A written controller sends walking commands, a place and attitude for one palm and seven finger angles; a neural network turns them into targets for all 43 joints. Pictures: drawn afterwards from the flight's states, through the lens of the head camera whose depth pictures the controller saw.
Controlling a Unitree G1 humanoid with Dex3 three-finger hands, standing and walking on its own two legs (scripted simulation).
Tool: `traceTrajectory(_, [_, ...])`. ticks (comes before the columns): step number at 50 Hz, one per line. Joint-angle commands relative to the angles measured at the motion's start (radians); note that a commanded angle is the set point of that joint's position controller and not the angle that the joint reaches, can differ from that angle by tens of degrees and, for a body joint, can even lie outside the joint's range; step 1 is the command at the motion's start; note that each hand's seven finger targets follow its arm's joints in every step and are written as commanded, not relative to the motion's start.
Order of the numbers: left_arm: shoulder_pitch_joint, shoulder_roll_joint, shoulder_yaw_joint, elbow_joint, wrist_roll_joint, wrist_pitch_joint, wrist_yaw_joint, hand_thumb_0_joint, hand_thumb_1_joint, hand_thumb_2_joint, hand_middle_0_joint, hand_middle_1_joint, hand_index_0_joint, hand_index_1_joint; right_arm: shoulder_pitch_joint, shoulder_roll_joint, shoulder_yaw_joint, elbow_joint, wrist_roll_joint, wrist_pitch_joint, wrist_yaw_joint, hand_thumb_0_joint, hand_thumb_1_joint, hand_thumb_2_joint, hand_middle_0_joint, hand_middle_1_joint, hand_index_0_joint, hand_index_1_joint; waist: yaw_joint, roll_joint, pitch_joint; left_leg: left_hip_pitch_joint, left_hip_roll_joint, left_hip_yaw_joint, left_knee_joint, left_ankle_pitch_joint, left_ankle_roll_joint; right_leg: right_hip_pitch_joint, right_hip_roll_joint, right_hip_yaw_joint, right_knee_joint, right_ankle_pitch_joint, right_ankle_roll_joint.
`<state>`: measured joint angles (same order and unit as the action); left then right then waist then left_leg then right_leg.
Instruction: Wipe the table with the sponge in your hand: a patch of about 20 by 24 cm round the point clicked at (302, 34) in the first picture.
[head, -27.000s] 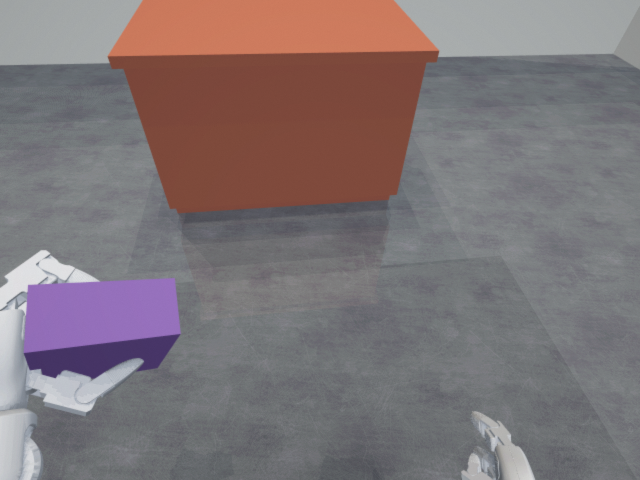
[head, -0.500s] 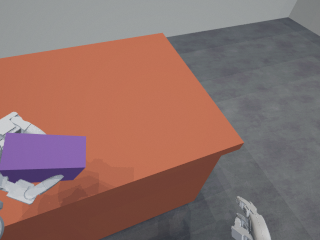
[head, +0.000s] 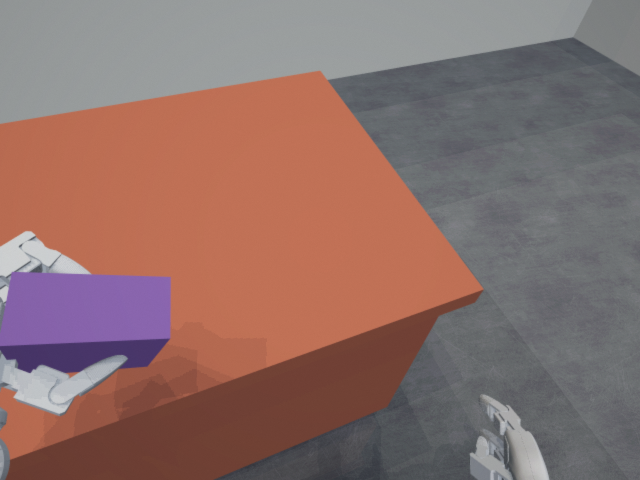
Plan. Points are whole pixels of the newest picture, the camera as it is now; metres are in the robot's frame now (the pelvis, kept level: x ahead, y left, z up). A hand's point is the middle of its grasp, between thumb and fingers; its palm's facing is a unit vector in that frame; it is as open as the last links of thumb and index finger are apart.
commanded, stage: come to a stop and stand still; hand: left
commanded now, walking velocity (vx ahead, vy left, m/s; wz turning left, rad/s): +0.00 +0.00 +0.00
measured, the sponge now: (114, 327) +0.23 +0.21 +0.14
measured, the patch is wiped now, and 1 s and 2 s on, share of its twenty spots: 0.00 0.00 0.00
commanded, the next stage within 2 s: look again from close up in 0.92 s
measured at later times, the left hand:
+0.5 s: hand (10, 331) +0.22 +0.30 +0.14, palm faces +0.32 -0.85 -0.41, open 9.9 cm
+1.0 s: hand out of the picture +0.22 +0.33 +0.16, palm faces +0.37 -0.84 -0.40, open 9.9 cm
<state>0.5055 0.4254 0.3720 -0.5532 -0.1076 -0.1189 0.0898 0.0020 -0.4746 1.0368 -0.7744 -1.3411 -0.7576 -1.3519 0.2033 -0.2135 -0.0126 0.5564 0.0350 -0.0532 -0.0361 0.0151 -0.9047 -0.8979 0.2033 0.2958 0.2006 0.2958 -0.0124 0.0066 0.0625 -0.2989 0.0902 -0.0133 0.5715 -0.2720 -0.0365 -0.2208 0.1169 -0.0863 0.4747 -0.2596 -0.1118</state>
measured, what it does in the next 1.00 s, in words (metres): shifts its weight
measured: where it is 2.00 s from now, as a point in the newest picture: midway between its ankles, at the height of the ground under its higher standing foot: outside the picture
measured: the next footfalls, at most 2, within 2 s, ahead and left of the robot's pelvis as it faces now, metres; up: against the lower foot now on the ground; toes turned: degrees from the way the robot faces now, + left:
none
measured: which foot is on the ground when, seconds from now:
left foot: down 0.00-1.00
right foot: down 0.00-1.00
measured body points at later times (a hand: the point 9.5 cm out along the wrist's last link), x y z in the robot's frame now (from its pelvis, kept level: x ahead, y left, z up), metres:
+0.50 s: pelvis +0.00 +0.05 +0.01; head +0.02 +0.07 +0.46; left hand +0.20 +0.34 +0.16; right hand +0.16 -0.18 -0.07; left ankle +0.02 +0.16 -0.73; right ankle +0.00 -0.05 -0.73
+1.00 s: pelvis -0.01 +0.08 +0.01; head +0.01 +0.09 +0.46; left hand +0.19 +0.37 +0.19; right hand +0.17 -0.14 -0.07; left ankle +0.02 +0.16 -0.73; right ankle +0.00 -0.05 -0.73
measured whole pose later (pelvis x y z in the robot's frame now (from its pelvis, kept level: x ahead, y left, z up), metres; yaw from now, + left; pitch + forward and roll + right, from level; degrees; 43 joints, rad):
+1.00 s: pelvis -0.01 +0.08 +0.01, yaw +0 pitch -1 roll -1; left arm 0.42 0.37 0.34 -0.46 -0.03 -0.16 0.11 0.00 -0.48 1.04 -0.77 -1.34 -0.76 -1.35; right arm 0.20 -0.19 0.04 0.56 0.01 -0.10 -0.04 0.01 -0.90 -0.90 0.21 0.30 0.20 0.30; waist 0.02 -0.01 0.06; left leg -0.24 -0.03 0.05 0.46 -0.21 0.05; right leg -0.20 0.00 -0.03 0.43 -0.22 0.00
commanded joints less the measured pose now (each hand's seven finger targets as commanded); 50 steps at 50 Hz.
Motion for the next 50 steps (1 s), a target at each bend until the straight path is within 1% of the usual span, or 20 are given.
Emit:
traceTrajectory(1, [-0.049,0.158,0.13,-0.193,-0.002,-0.077,0.043,0.0,0.1,1.3,-1.2,-1.6,-1.2,-1.6,-0.09,-0.105,-0.027,-0.148,0.001,-0.058,-0.005,0.0,-0.9,-0.9,0.2,0.3,0.2,0.3,0.01,0.034,-0.159,0.108,-0.001,-0.018,-0.036,0.115,0.072,0.043,-0.248,0.212,-0.156,0.293,0.103])
traceTrajectory(4, [-0.069,0.152,0.118,-0.192,0.009,-0.077,0.047,0.0,0.1,1.3,-1.2,-1.6,-1.2,-1.6,-0.098,-0.107,-0.029,-0.148,0.003,-0.063,-0.005,0.0,-0.9,-0.9,0.2,0.3,0.2,0.3,0.018,0.026,-0.15,0.116,0.006,-0.03,-0.067,0.153,0.073,0.068,-0.235,0.206,-0.154,0.328,0.123])
traceTrajectory(5, [-0.937,0.933,0.359,-0.468,-0.01,-0.22,0.06,0.0,0.1,1.3,-1.2,-1.6,-1.2,-1.6,0.091,-0.166,0.113,-0.221,0.067,-0.045,-0.107,0.0,-0.9,-0.9,0.2,0.3,0.2,0.3,-0.03,0.17,-0.174,0.094,-0.07,0.015,-0.106,0.214,0.071,0.163,-0.165,0.124,-0.16,0.248,0.149])
traceTrajectory(6, [-0.575,0.395,0.379,-0.013,0.013,-0.177,0.045,0.0,0.1,1.3,-1.2,-1.6,-1.2,-1.6,-0.032,-0.052,-0.015,-0.138,0.031,-0.113,-0.069,0.0,-0.9,-0.9,0.2,0.3,0.2,0.3,0.014,0.073,-0.15,0.13,0.011,-0.015,-0.061,0.202,0.061,-0.059,-0.201,0.155,-0.112,0.05,0.1])
traceTrajectory(7, [-0.375,0.318,0.272,0.135,0.021,-0.147,0.039,0.0,0.1,1.3,-1.2,-1.6,-1.2,-1.6,-0.036,-0.134,-0.012,-0.106,-0.019,-0.13,-0.032,0.0,-0.9,-0.9,0.2,0.3,0.2,0.3,0.038,0.046,-0.107,0.153,-0.032,-0.001,-0.043,0.169,0.057,-0.081,-0.17,0.219,-0.132,0.129,0.078])
traceTrajectory(9, [-0.267,0.282,0.221,0.059,0.023,-0.169,0.023,0.0,0.1,1.3,-1.2,-1.6,-1.2,-1.6,-0.022,-0.151,-0.017,-0.114,-0.027,-0.147,0.006,0.0,-0.9,-0.9,0.2,0.3,0.2,0.3,0.054,-0.038,-0.18,0.078,-0.054,0.016,-0.014,0.128,0.067,-0.001,-0.23,0.257,-0.13,0.203,0.089])
traceTrajectory(12, [-0.085,0.117,0.088,0.025,0.022,-0.169,0.015,0.0,0.1,1.3,-1.2,-1.6,-1.2,-1.6,-0.023,-0.147,-0.016,-0.115,-0.013,-0.162,0.044,0.0,-0.9,-0.9,0.2,0.3,0.2,0.3,0.06,-0.04,-0.198,0.099,-0.041,0.019,-0.065,0.21,0.078,0.042,-0.217,0.181,-0.08,0.31,0.104])
traceTrajectory(15, [-0.094,0.143,0.093,-0.067,0.037,-0.16,0.03,0.0,0.1,1.3,-1.2,-1.6,-1.2,-1.6,-0.073,-0.154,-0.015,-0.105,-0.015,-0.166,0.043,0.0,-0.9,-0.9,0.2,0.3,0.2,0.3,0.051,0.029,-0.202,0.174,-0.017,-0.002,-0.119,0.244,0.082,0.001,-0.181,0.147,-0.056,0.249,0.099])
traceTrajectory(19, [-0.165,0.167,0.136,-0.1,0.068,-0.144,0.044,0.0,0.1,1.3,-1.2,-1.6,-1.2,-1.6,-0.086,-0.155,-0.02,-0.116,-0.037,-0.14,0.013,0.0,-0.9,-0.9,0.2,0.3,0.2,0.3,0.034,0.007,-0.145,0.119,-0.005,-0.027,-0.163,0.173,0.066,0.017,-0.179,0.135,-0.101,0.158,0.087])
traceTrajectory(20, [-0.215,0.234,0.179,-0.15,0.068,-0.145,0.053,0.0,0.1,1.3,-1.2,-1.6,-1.2,-1.6,-0.092,-0.163,-0.02,-0.113,-0.04,-0.128,0.007,0.0,-0.9,-0.9,0.2,0.3,0.2,0.3,0.031,0.065,-0.178,0.144,-0.007,-0.034,-0.172,0.154,0.067,0.018,-0.172,0.145,-0.085,0.135,0.082])
traceTrajectory(21, [-0.199,0.184,0.151,-0.127,0.071,-0.14,0.054,0.0,0.1,1.3,-1.2,-1.6,-1.2,-1.6,-0.087,-0.144,-0.017,-0.119,-0.042,-0.12,0.0,0.0,-0.9,-0.9,0.2,0.3,0.2,0.3,0.03,0.076,-0.16,0.118,0.001,-0.038,-0.185,0.147,0.067,0.034,-0.176,0.118,-0.085,0.133,0.083])
traceTrajectory(25, [-0.211,0.207,0.155,-0.174,0.073,-0.123,0.07,0.0,0.1,1.3,-1.2,-1.6,-1.2,-1.6,-0.087,-0.149,-0.018,-0.126,-0.04,-0.111,-0.002,0.0,-0.9,-0.9,0.2,0.3,0.2,0.3,0.036,0.142,-0.184,0.121,-0.003,-0.045,-0.194,0.143,0.062,0.069,-0.172,0.116,-0.076,0.157,0.078])
traceTrajectory(31, [-0.184,0.086,0.064,-0.152,0.082,-0.111,0.065,0.0,0.1,1.3,-1.2,-1.6,-1.2,-1.6,-0.082,-0.137,-0.016,-0.127,-0.039,-0.113,0.004,0.0,-0.9,-0.9,0.2,0.3,0.2,0.3,0.033,0.108,-0.175,0.149,0.015,-0.058,-0.205,0.183,0.058,0.048,-0.165,0.089,-0.06,0.189,0.086])
traceTrajectory(35, [-0.169,0.106,0.09,-0.1,0.086,-0.104,0.061,0.0,0.1,1.3,-1.2,-1.6,-1.2,-1.6,-0.093,-0.14,-0.02,-0.128,-0.035,-0.104,0.003,0.0,-0.9,-0.9,0.2,0.3,0.2,0.3,0.035,0.082,-0.172,0.151,0.024,-0.07,-0.221,0.176,0.053,0.025,-0.161,0.097,-0.047,0.17,0.091])
traceTrajectory(36, [-0.179,0.061,0.051,-0.095,0.085,-0.108,0.053,0.0,0.1,1.3,-1.2,-1.6,-1.2,-1.6,-0.085,-0.13,-0.015,-0.132,-0.037,-0.099,0.003,0.0,-0.9,-0.9,0.2,0.3,0.2,0.3,0.032,0.076,-0.157,0.132,0.028,-0.081,-0.232,0.164,0.047,0.022,-0.16,0.086,-0.049,0.157,0.092])
traceTrajectory(40, [-0.191,0.137,0.114,-0.118,0.083,-0.107,0.053,0.0,0.1,1.3,-1.2,-1.6,-1.2,-1.6,-0.102,-0.128,-0.015,-0.147,-0.03,-0.095,-0.004,0.0,-0.9,-0.9,0.2,0.3,0.2,0.3,0.036,0.079,-0.168,0.137,0.029,-0.083,-0.244,0.118,0.044,0.024,-0.166,0.105,-0.054,0.131,0.091])
traceTrajectory(41, [-0.189,0.075,0.065,-0.117,0.078,-0.114,0.045,0.0,0.1,1.3,-1.2,-1.6,-1.2,-1.6,-0.093,-0.117,-0.009,-0.148,-0.036,-0.093,-0.004,0.0,-0.9,-0.9,0.2,0.3,0.2,0.3,0.032,0.063,-0.158,0.119,0.029,-0.088,-0.25,0.12,0.042,0.03,-0.162,0.09,-0.058,0.139,0.092])
traceTrajectory(45, [-0.186,0.152,0.125,-0.158,0.073,-0.11,0.051,0.0,0.1,1.3,-1.2,-1.6,-1.2,-1.6,-0.106,-0.123,-0.011,-0.157,-0.029,-0.098,-0.009,0.0,-0.9,-0.9,0.2,0.3,0.2,0.3,0.036,0.086,-0.19,0.143,0.023,-0.08,-0.239,0.153,0.035,0.048,-0.176,0.109,-0.065,0.154,0.087])
traceTrajectory(46, [-0.177,0.089,0.078,-0.151,0.069,-0.119,0.045,0.0,0.1,1.3,-1.2,-1.6,-1.2,-1.6,-0.094,-0.116,-0.006,-0.152,-0.035,-0.098,-0.009,0.0,-0.9,-0.9,0.2,0.3,0.2,0.3,0.034,0.072,-0.183,0.122,0.024,-0.08,-0.239,0.156,0.037,0.056,-0.172,0.091,-0.07,0.162,0.089])
traceTrajectory(50, [-0.152,0.147,0.122,-0.169,0.066,-0.114,0.051,0.0,0.1,1.3,-1.2,-1.6,-1.2,-1.6,-0.104,-0.122,-0.013,-0.153,-0.024,-0.107,-0.014,0.0,-0.9,-0.9,0.2,0.3,0.2,0.3,0.033,0.09,-0.209,0.158,0.017,-0.067,-0.211,0.212,0.039,0.064,-0.188,0.115,-0.082,0.199,0.085])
